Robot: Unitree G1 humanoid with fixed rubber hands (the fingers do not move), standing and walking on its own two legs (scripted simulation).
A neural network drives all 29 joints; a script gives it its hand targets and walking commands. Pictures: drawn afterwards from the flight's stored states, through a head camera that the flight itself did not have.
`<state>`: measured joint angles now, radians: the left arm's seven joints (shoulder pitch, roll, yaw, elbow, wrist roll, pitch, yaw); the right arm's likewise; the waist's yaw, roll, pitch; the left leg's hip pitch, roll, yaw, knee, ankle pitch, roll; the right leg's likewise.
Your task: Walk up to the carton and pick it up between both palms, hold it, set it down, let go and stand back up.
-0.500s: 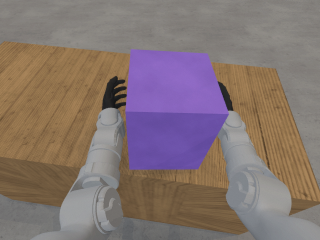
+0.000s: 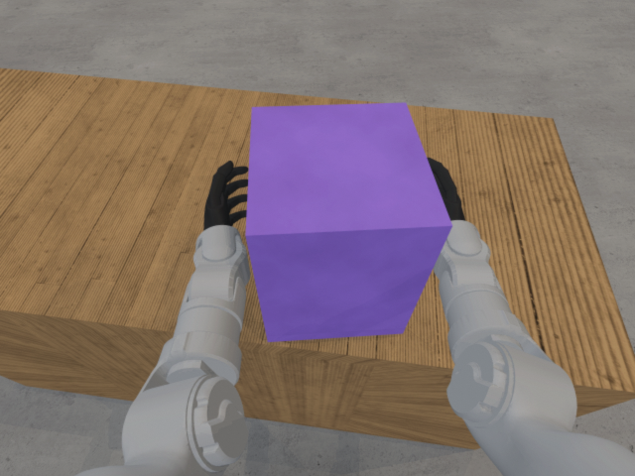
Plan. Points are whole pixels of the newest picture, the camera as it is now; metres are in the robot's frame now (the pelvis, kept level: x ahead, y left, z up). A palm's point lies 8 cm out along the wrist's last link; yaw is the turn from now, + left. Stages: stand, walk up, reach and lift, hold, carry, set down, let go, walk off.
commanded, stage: set down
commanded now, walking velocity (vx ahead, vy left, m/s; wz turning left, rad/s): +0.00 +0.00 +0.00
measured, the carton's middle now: (333, 228) +0.43 -0.02 +0.03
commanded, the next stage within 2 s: none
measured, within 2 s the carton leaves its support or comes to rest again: neither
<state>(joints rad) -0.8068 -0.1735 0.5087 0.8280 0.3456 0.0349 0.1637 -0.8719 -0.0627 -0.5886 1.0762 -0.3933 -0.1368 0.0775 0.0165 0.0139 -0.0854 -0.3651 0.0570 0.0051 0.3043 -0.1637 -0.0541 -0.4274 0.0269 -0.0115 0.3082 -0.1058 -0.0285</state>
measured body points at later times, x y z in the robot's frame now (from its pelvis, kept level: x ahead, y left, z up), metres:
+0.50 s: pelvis +0.00 +0.01 +0.00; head +0.08 +0.00 +0.44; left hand +0.43 +0.13 +0.06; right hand +0.44 -0.17 +0.06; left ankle -0.03 +0.15 -0.75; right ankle +0.01 -0.10 -0.75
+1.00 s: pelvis +0.00 +0.01 +0.00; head +0.08 +0.01 +0.44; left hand +0.43 +0.13 +0.05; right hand +0.44 -0.17 +0.05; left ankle -0.03 +0.15 -0.75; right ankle +0.01 -0.10 -0.75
